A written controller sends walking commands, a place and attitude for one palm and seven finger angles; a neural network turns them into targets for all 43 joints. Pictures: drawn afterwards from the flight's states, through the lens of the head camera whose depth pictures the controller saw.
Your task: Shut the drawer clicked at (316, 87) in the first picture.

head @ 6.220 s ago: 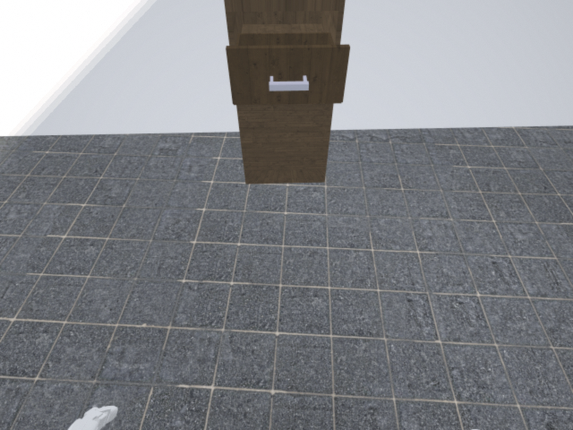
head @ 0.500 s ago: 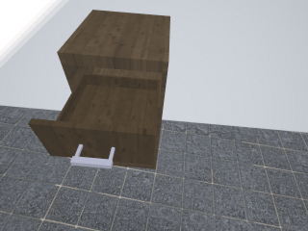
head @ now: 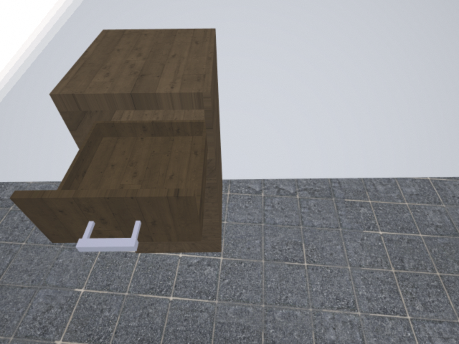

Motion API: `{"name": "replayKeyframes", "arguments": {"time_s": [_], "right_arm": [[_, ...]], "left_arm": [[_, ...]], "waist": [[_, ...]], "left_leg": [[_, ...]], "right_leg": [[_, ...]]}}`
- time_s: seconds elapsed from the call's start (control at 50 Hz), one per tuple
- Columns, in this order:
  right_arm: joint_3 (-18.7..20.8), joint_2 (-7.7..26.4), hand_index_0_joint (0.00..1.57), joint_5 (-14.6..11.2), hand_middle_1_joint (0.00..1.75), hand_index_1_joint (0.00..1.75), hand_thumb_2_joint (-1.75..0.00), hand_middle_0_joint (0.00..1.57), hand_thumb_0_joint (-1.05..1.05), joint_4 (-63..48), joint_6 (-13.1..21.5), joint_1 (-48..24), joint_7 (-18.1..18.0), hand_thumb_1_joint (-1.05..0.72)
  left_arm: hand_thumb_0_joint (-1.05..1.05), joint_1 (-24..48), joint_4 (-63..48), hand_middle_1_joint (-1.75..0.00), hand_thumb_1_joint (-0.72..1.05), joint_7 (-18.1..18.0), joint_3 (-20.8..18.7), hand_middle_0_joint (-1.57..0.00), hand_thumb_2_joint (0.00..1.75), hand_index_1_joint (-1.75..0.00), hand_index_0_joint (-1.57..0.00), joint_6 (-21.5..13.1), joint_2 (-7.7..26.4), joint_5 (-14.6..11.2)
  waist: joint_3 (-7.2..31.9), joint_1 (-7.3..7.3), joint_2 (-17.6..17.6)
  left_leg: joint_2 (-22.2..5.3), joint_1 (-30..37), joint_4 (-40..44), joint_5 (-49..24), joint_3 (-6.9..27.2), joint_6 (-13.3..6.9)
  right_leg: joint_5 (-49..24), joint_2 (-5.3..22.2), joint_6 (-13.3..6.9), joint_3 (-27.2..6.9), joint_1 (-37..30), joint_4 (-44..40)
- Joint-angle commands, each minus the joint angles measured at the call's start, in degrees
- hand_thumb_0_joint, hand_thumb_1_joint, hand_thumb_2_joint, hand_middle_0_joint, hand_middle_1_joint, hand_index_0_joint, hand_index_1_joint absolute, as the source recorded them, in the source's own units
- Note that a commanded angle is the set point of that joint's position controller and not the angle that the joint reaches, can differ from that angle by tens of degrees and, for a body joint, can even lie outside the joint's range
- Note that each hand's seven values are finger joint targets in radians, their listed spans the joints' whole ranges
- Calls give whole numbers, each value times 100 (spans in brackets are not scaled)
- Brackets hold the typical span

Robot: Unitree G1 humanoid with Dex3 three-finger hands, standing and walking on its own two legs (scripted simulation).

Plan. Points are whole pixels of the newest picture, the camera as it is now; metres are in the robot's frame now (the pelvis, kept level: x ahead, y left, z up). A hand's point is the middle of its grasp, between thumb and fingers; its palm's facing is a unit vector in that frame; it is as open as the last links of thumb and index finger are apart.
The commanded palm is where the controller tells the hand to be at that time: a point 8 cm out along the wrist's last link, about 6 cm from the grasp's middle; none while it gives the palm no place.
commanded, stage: come to a stop and stand still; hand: left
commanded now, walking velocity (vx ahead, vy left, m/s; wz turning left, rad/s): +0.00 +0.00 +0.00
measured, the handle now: (110, 235) +0.34 +0.27 -0.05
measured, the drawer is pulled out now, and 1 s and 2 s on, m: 0.30 0.30 0.29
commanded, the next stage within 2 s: look again from close up in 0.92 s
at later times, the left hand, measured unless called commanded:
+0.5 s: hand out of the picture -0.03 +0.14 -0.18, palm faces +0.09 -0.99 -0.12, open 7.4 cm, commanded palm none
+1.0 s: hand out of the picture +0.02 +0.18 -0.17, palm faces +0.05 -0.98 -0.19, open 7.4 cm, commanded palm none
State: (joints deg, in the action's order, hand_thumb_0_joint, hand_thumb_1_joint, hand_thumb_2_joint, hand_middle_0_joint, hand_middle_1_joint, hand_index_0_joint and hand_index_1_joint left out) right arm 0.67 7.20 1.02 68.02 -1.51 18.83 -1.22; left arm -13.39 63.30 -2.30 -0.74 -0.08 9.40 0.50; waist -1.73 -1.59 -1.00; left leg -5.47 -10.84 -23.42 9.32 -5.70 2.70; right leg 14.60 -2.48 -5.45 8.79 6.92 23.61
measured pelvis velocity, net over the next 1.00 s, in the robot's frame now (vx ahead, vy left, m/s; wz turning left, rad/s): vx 0.04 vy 0.02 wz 0.00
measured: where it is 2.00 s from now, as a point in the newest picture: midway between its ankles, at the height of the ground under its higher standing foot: outside the picture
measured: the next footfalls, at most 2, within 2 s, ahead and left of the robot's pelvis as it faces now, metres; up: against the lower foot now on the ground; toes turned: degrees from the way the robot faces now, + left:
none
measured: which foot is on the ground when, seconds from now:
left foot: down 0.00-1.00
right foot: down 0.00-1.00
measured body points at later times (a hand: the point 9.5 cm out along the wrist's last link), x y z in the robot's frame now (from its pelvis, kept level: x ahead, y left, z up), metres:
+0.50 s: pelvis +0.03 +0.01 +0.00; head +0.03 +0.01 +0.45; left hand -0.03 +0.20 -0.16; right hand +0.00 -0.19 -0.16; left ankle +0.03 +0.16 -0.74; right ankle -0.01 -0.05 -0.74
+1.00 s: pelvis +0.04 +0.02 +0.00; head +0.06 +0.02 +0.45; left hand +0.02 +0.23 -0.16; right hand +0.02 -0.18 -0.16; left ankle +0.03 +0.16 -0.74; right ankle -0.01 -0.05 -0.74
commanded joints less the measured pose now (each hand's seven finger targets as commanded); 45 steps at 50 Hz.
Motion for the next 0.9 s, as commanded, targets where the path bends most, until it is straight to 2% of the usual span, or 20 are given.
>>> {"name": "replayKeyframes", "arguments": {"time_s": [0.0, 0.04, 0.14, 0.2, 0.28, 0.36, 0.52, 0.54, 0.66, 0.8, 0.88], "right_arm": [[38, 275, 20, 8, 30, 30, -90, 20, 0, -111, 47, 369, -51, -90], [41, 228, 20, 8, 30, 30, -90, 20, 0, -88, 45, 460, -59, -90], [30, 132, 20, -10, 30, 30, -90, 20, 0, -44, 82, 640, -97, -90], [23, 93, 20, -22, 30, 30, -90, 20, 0, -39, 114, 669, -124, -90], [19, 96, 20, -42, 30, 30, -90, 20, 0, -69, 163, 636, -162, -90], [15, 112, 20, -60, 30, 30, -90, 20, 0, -90, 200, 564, -186, -90], [-7, 192, 20, -48, 30, 30, -90, 20, 0, -151, 227, 369, -185, -90], [-6, 186, 20, -44, 30, 30, -90, 20, 0, -146, 223, 358, -178, -90], [-12, 287, 20, -47, 30, 30, -90, 20, 0, -184, 251, 319, -162, -90], [-17, 344, 20, -38, 30, 30, -90, 20, 0, -208, 276, 277, -156, -90], [-15, 376, 20, -36, 30, 30, -90, 20, 0, -200, 279, 297, -153, -90]], "left_arm": [[0, -504, -103, -30, 90, -50, -132, -20, 90, -30, -20, -36, 497, -14], [0, -565, -98, -30, 90, -51, -139, -20, 90, -30, -20, -41, 441, -18], [0, -764, -28, -30, 90, -60, -131, -20, 90, -30, -20, -77, 301, -28], [0, -902, 48, -30, 90, -63, -111, -20, 90, -30, -20, -106, 188, -31], [0, -1096, 158, -30, 90, -71, -84, -20, 90, -30, -20, -137, 99, -29], [0, -1217, 242, -30, 90, -72, -52, -20, 90, -30, -20, -141, 40, -15], [0, -1322, 291, -30, 90, -68, -3, -20, 90, -30, -20, -141, -46, 4], [0, -1321, 297, -30, 90, -67, 2, -20, 90, -30, -20, -141, -45, 5], [0, -1272, 241, -30, 90, -62, -5, -20, 90, -30, -20, -149, 41, 9], [0, -1176, 188, -30, 90, -58, -31, -20, 90, -30, -20, -148, 136, 5], [0, -1140, 172, -30, 90, -55, -38, -20, 90, -30, -20, -147, 160, 7]], "waist": [[-661, 134, 371], [-666, 126, 321], [-579, 129, 200], [-502, 123, 50], [-307, 151, 55], [-274, 171, 28], [-533, 178, 1], [-572, 181, 80], [-446, 195, 168], [-343, 204, 38], [-345, 199, 153]], "left_leg": [[-55, -83, -42, 294, 221, -208], [-51, -71, -120, 259, 228, -216], [-77, -104, -108, 62, 282, -228], [-117, -22, -36, -113, 324, -223], [-155, 67, 42, -326, 311, -219], [-212, 157, 150, -513, 337, -245], [-237, 223, 300, -548, 412, -303], [-228, 216, 327, -529, 434, -310], [-239, 313, 398, -646, 454, -346], [-226, 336, 401, -801, 436, -351], [-227, 338, 403, -836, 443, -360]], "right_leg": [[904, 1187, 430, -1288, 895, -1468], [931, 1211, 420, -1308, 959, -1506], [391, 1154, 479, -1200, 746, -1388], [-104, 1092, 477, -1098, 637, -1249], [-1051, 1050, 536, -945, 346, -1015], [-1461, 975, 491, -835, 226, -831], [-1070, 946, 370, -806, 433, -793], [-1005, 948, 369, -802, 453, -801], [-1001, 942, 363, -798, 341, -758], [-1181, 970, 343, -784, 187, -703], [-1214, 973, 343, -758, 166, -687]]}}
